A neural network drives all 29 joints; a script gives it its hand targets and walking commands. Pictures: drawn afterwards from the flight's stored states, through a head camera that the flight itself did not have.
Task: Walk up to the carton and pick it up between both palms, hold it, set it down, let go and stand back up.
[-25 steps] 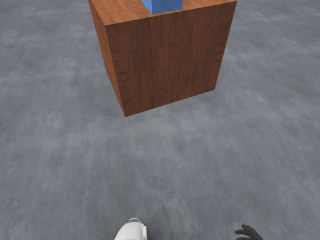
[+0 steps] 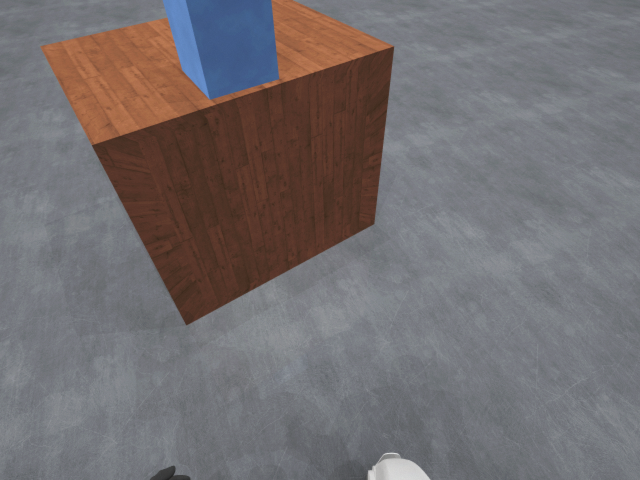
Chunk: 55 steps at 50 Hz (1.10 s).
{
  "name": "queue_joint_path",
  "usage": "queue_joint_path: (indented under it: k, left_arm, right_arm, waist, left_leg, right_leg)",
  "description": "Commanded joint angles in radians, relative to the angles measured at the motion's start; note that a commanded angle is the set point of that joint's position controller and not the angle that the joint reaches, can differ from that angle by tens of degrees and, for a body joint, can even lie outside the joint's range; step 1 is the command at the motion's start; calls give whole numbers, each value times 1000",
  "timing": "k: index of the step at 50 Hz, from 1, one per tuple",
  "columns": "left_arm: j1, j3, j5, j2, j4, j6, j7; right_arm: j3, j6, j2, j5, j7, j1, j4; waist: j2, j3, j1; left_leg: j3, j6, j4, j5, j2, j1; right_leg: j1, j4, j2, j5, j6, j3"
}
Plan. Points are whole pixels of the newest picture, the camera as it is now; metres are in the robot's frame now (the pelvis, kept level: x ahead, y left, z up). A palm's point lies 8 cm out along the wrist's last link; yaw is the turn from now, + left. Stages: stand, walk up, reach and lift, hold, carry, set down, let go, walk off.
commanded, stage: walk up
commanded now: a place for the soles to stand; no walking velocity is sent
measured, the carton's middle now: (220, 26) +1.14 +0.17 +0.13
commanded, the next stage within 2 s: none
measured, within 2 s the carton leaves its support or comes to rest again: neither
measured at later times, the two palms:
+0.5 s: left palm out of the picture +0.19 +0.27 -0.12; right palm (431, 325) +0.38 -0.20 -0.11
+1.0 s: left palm (163, 253) +0.59 +0.28 -0.11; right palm (418, 311) +0.42 -0.19 -0.13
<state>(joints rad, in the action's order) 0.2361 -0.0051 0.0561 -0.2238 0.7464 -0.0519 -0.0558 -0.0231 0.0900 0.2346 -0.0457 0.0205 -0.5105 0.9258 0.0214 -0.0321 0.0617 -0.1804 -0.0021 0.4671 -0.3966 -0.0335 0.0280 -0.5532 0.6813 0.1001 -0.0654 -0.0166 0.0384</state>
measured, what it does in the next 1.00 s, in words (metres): walks ahead: right foot, then left foot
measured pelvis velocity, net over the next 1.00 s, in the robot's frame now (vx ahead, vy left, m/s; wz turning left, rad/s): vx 0.47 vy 0.05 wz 0.01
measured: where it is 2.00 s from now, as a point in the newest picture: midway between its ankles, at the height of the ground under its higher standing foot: (274, 345)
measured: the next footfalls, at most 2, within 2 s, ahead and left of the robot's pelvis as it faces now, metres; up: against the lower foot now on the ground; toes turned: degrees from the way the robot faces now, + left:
right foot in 0.06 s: +0.21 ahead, -0.13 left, +0.00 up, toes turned -5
left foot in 0.56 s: +0.44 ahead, +0.17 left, +0.00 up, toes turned +9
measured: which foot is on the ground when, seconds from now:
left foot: down 0.00-0.08, up 0.10-0.54, down 0.56-1.00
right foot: up 0.00-0.04, down 0.06-0.56, up 0.58-0.98, down 1.00-1.00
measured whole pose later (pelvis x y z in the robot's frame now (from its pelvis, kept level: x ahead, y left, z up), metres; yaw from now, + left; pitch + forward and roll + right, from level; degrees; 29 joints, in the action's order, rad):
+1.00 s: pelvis +0.47 +0.05 -0.01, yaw +0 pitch -2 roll +1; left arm 0.27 0.00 0.06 -0.21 0.71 -0.05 -0.03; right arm 0.00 0.06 0.25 -0.05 0.02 -0.51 0.88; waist 0.01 -0.04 0.07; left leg -0.15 0.01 0.60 -0.44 -0.04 0.11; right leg -0.41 0.60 0.04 -0.17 -0.03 0.06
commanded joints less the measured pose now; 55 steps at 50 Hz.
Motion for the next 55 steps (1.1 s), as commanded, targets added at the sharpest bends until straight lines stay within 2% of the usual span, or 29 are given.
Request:
queue_joint_path:
  k: [1, 2, 3, 4, 5, 6, 8, 10, 13, 16, 21, 24, 26, 27, 28, 29, 30, 31, 33, 35, 38, 45, 47, 49, 50, 51, 52, 53, 55]
  left_arm:
    - [144, -41, 13, -93, -17, -30, 26]
    - [280, -63, 18, -130, 16, -34, 40]
    - [384, -85, 36, -205, 18, -29, 49]
    - [395, -104, -8, -297, -19, -19, 66]
    - [362, -107, -48, -275, -30, -9, 82]
    - [313, -86, -59, -234, -44, -7, 90]
    - [226, -65, -42, -189, -54, -23, 88]
    - [195, -48, -32, -125, -34, -46, 70]
    - [213, -44, -26, -115, -9, -66, 66]
    - [237, -41, -22, -116, 16, -72, 64]
    - [267, -45, -7, -160, 37, -66, 53]
    - [269, -49, 6, -195, 36, -43, 55]
    - [262, -39, 9, -190, 34, -21, 53]
    - [314, -19, 11, -142, 40, -11, 48]
    - [389, 11, -3, -64, 27, -4, 43]
    - [399, 3, -22, -105, -28, 12, 42]
    - [285, -9, -23, -156, -55, 17, 44]
    - [228, -10, -24, -150, -66, 11, 42]
    - [218, -7, -20, -127, -52, -1, 42]
    - [246, -11, -10, -107, -26, -3, 37]
    - [213, -10, 0, -73, -31, 4, 28]
    - [35, -4, -5, -46, -86, -6, 15]
    - [63, -15, -2, -54, -80, -12, 25]
    - [189, -39, 5, -87, -43, -22, 43]
    - [289, -61, 10, -141, -29, -27, 55]
    - [360, -82, 8, -229, -42, -26, 67]
    - [373, -96, -29, -269, -33, -10, 82]
    - [337, -87, -52, -240, -46, -4, 91]
    - [257, -65, -48, -188, -60, -14, 91]
  right_arm:
    - [-16, -14, 164, -14, -2, -2, -61]
    - [3, -24, 124, -16, 1, -38, -59]
    - [27, -35, 63, -11, 4, -116, -69]
    - [16, -50, 101, 20, 4, -153, -119]
    - [5, -60, 160, 7, -3, -29, -145]
    - [2, -57, 159, 5, -1, 61, -169]
    - [7, -48, 116, 2, 3, 67, -174]
    - [5, -51, 95, -7, 9, 28, -160]
    - [7, -64, 74, -14, 23, 58, -157]
    - [14, -67, 59, -17, 35, 154, -178]
    - [20, -48, 48, -10, 47, 289, -210]
    - [3, -41, 68, -13, 41, 267, -206]
    - [-24, -31, 104, -24, 25, 124, -167]
    - [-48, -25, 146, -34, 11, 6, -137]
    - [-73, -27, 231, -21, -1, -85, -146]
    - [-85, -38, 306, 29, -14, -86, -164]
    - [-81, -47, 273, 65, -26, -37, -185]
    - [-67, -47, 239, 62, -32, 7, -193]
    - [-49, -34, 191, 38, -31, 72, -199]
    - [-26, -14, 121, 24, -17, 83, -183]
    - [-22, 4, 116, 17, -15, 56, -164]
    - [-13, -7, 158, 4, -4, 15, -112]
    - [-7, -19, 175, -1, -1, 11, -104]
    - [11, -35, 159, -7, 2, 3, -99]
    - [29, -40, 117, -6, 5, -28, -106]
    - [49, -46, 69, 1, 9, -73, -129]
    - [26, -68, 141, 0, 1, -42, -156]
    - [14, -75, 170, -6, -4, 26, -173]
    - [11, -70, 141, -6, -1, 66, -173]
  waist:
    - [-46, -83, -95]
    - [38, 6, -142]
    - [207, 136, -159]
    - [227, 131, -157]
    - [101, 81, -172]
    - [50, -4, -170]
    - [87, -40, -113]
    - [102, -34, -62]
    - [82, -54, -55]
    - [76, -92, -64]
    - [119, -115, -91]
    - [103, -124, -74]
    - [15, -82, -7]
    - [-101, 4, 26]
    - [-304, 104, 41]
    - [-306, 124, 38]
    - [-177, 39, 46]
    - [-150, -45, 30]
    - [-158, -75, -10]
    - [-145, -42, -42]
    - [-121, -30, -47]
    - [-158, -79, -13]
    - [-132, -83, -34]
    - [-35, -55, -96]
    - [88, 13, -138]
    - [245, 78, -145]
    - [155, 42, -154]
    - [80, -28, -159]
    - [81, -83, -128]
  left_leg:
    - [113, 160, 24, 198, -194, 233]
    - [52, 126, 276, 219, -120, 274]
    - [14, 69, 606, -8, -40, 414]
    - [95, 15, 805, -195, 59, 630]
    - [178, 11, 883, -148, -3, 692]
    - [211, 13, 912, -92, -29, 719]
    - [226, 11, 834, -21, -66, 662]
    - [235, -1, 765, 5, -71, 558]
    - [218, -23, 684, 92, -74, 596]
    - [196, -33, 541, 213, -89, 637]
    - [131, -4, 270, 321, -66, 507]
    - [105, 24, 183, 280, -37, 370]
    - [102, 42, 115, 250, 0, 167]
    - [152, 47, 112, 186, -9, 18]
    - [497, 104, 42, 43, -223, -87]
    - [916, 204, -194, -227, -367, -115]
    - [968, 199, -293, -376, -380, -17]
    - [844, 172, -278, -279, -355, 36]
    - [601, 193, -233, -58, -309, 140]
    - [453, 197, -223, 103, -253, 198]
    - [369, 228, -215, 225, -255, 186]
    - [216, 196, -169, 120, -201, 246]
    - [207, 186, -114, 106, -208, 289]
    - [170, 146, 82, 111, -163, 364]
    - [111, 101, 329, 97, -100, 435]
    - [68, 34, 633, -160, 10, 571]
    - [137, 12, 748, -232, 9, 666]
    - [186, 3, 806, -184, -22, 708]
    - [212, -5, 796, -73, -53, 720]
  right_leg:
    - [328, -96, -75, -77, -28, 61]
    - [492, -94, -72, -123, -45, 29]
    - [650, -140, 171, -298, -72, -321]
    - [722, -359, 351, -489, -185, -787]
    - [639, -464, 373, -614, -198, -868]
    - [561, -468, 332, -546, -169, -730]
    - [441, -431, 262, -343, -164, -464]
    - [331, -445, 209, -283, -162, -336]
    - [325, -462, 208, -218, -190, -241]
    - [340, -461, 185, -191, -180, -147]
    - [342, -422, 159, -146, -158, -28]
    - [332, -365, 191, -149, -154, -25]
    - [288, -139, 159, -93, -126, 25]
    - [242, 123, 78, -106, -96, 97]
    - [105, 449, -46, -361, -42, 126]
    - [-61, 574, -106, -525, -13, 26]
    - [-103, 640, -51, -480, -12, -69]
    - [-134, 659, -36, -414, -17, -93]
    - [-86, 553, 4, -379, -11, -90]
    - [20, 468, 1, -354, -3, -90]
    - [0, 375, -4, -280, 13, -63]
    - [145, -1, -56, -91, 7, 41]
    - [254, -65, -80, -77, -10, 62]
    - [433, -115, -104, -114, -31, 47]
    - [560, -149, 4, -218, -57, -108]
    - [640, -300, 274, -367, -117, -533]
    - [600, -435, 379, -557, -214, -789]
    - [532, -467, 366, -598, -210, -757]
    - [478, -442, 289, -423, -193, -513]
